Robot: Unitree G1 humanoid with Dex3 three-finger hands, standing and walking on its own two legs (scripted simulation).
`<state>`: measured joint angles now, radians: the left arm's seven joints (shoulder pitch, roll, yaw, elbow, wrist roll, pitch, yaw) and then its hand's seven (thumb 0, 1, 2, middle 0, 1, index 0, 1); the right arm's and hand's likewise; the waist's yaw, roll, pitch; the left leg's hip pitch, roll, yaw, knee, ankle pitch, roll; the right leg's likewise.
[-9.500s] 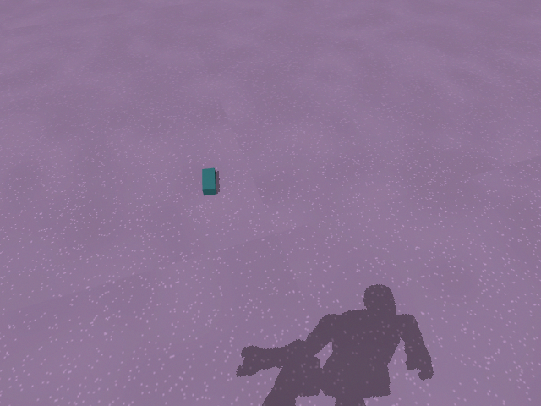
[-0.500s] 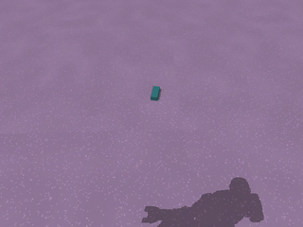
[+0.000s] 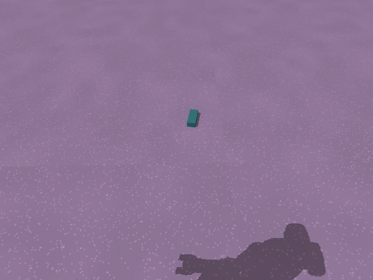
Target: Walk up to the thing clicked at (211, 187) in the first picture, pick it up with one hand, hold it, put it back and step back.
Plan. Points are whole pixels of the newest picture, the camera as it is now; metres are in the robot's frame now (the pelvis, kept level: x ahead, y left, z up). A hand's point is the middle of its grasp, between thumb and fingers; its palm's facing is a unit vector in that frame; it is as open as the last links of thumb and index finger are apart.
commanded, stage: stand
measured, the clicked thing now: (192, 118) +1.29 -0.01 -0.76
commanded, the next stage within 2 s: none
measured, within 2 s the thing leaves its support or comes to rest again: neither
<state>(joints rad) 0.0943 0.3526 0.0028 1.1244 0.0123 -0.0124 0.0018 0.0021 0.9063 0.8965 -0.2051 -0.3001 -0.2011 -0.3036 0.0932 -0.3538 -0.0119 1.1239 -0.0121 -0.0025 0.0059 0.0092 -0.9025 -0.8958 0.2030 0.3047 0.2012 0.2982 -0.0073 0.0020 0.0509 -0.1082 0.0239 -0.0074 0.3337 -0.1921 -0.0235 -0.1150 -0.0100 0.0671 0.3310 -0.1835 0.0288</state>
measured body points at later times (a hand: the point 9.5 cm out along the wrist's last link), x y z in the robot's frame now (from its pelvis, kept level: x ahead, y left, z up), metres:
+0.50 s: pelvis +0.00 +0.00 +0.00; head +0.01 +0.00 +0.45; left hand +0.06 +0.30 -0.13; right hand +0.07 -0.30 -0.13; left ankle -0.01 +0.13 -0.75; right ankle +0.00 -0.14 -0.75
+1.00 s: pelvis +0.00 +0.00 +0.00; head +0.02 +0.00 +0.45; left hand +0.07 +0.31 -0.13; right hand +0.07 -0.30 -0.13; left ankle -0.01 +0.13 -0.75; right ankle +0.00 -0.14 -0.75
